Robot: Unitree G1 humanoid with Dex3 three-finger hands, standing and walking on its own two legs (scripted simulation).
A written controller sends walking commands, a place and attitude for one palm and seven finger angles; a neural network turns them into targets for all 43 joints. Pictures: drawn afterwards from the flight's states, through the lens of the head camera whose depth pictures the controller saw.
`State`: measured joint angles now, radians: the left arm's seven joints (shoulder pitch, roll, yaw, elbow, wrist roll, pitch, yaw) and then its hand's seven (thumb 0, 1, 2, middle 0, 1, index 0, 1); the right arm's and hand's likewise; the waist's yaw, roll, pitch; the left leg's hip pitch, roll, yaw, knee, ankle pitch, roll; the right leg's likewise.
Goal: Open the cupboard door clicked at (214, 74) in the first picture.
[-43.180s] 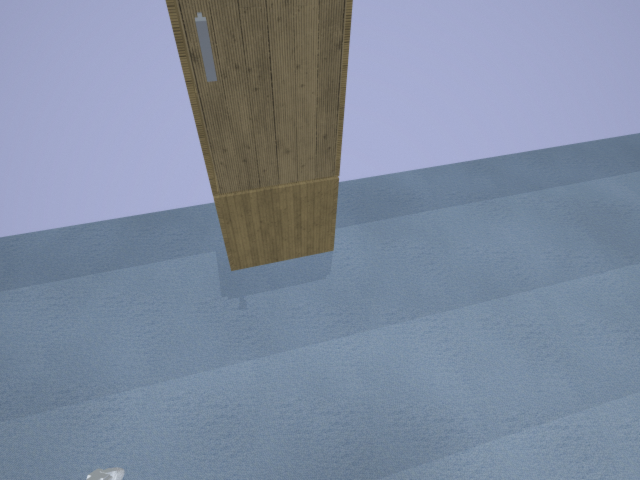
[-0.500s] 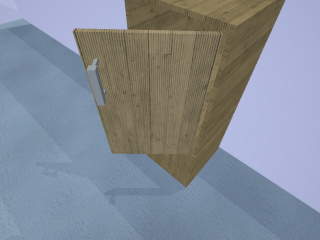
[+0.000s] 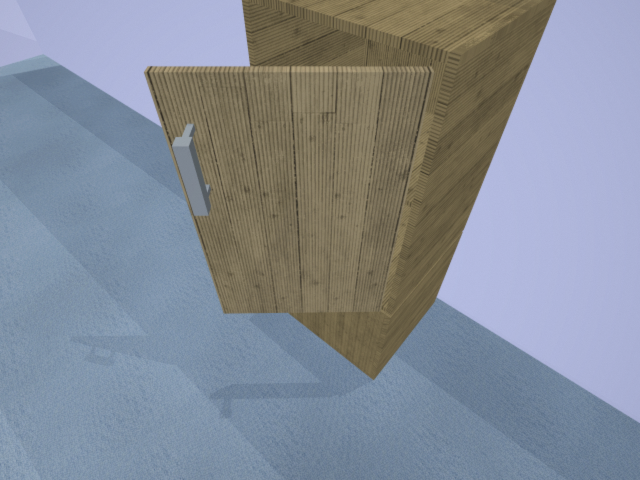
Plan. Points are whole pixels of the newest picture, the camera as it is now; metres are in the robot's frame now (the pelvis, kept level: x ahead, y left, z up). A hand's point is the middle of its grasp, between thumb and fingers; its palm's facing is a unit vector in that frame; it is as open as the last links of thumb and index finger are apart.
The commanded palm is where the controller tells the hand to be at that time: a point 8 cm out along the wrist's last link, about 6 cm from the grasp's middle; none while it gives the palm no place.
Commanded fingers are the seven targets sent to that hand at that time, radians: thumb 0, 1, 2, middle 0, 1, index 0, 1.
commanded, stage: look again from close up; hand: left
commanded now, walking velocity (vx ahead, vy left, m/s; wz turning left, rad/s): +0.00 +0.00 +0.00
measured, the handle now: (196, 170) +0.52 +0.21 +0.11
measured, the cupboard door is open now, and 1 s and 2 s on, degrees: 42 42 42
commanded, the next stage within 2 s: raise the hand with hooked fingers in 0.26 s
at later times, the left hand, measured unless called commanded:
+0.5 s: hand (159, 472) +0.15 +0.21 -0.07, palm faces +0.26 -0.95 -0.19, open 7.4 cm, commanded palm +0.12 +0.24 -0.05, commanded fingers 0.00 0.71 0.82 -0.21 -0.42 -0.21 -0.42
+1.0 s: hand (150, 423) +0.19 +0.21 +0.01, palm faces +0.07 -1.00 -0.07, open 9.9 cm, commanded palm +0.16 +0.27 +0.02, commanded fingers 0.00 0.13 0.57 -0.25 -0.80 -0.25 -0.80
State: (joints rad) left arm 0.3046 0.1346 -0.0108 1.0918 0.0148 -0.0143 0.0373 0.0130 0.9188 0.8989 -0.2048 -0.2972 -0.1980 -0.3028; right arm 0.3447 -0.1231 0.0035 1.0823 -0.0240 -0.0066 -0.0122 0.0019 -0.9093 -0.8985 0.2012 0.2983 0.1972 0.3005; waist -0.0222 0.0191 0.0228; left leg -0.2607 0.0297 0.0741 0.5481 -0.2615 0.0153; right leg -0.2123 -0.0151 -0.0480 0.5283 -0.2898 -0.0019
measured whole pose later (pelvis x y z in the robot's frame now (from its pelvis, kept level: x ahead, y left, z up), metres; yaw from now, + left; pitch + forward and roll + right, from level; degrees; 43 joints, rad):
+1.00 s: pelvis -0.01 -0.03 -0.06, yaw +4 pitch +9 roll -3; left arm 0.34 0.29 0.27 0.04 -0.34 -0.37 -0.40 0.01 0.36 0.67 -0.24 -0.65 -0.23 -0.66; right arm 0.19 -0.21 0.03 0.60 0.03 -0.24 -0.07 0.01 -0.90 -0.90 0.21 0.30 0.20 0.30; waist 0.05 0.03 -0.09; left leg -0.75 0.06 -0.05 1.04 -0.45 -0.03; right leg -0.65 0.00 -0.15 0.99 -0.51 -0.05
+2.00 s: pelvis +0.01 +0.01 -0.01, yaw +2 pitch +1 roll -1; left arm -0.13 0.46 0.44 0.30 -0.33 0.00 -0.44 -0.01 -0.49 0.30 -0.30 -1.20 -0.30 -1.20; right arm 0.25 -0.26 0.07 0.63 0.06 -0.23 -0.12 0.01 -0.90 -0.90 0.21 0.30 0.20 0.30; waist 0.03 0.03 -0.02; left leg -0.35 0.02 0.03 0.63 -0.30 0.03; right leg -0.26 -0.03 -0.08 0.57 -0.32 0.01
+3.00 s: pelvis +0.01 -0.01 -0.01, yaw +1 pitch +2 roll +0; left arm -0.32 0.47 0.43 0.57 -0.29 -0.06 -0.43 -0.01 -0.50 0.30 -0.30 -1.20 -0.30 -1.20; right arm 0.28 -0.28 0.05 0.64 0.07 -0.19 -0.12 0.01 -0.90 -0.90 0.21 0.30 0.20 0.30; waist 0.00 0.03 -0.03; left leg -0.36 0.04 0.04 0.60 -0.28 0.00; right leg -0.30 -0.01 -0.07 0.59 -0.33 -0.02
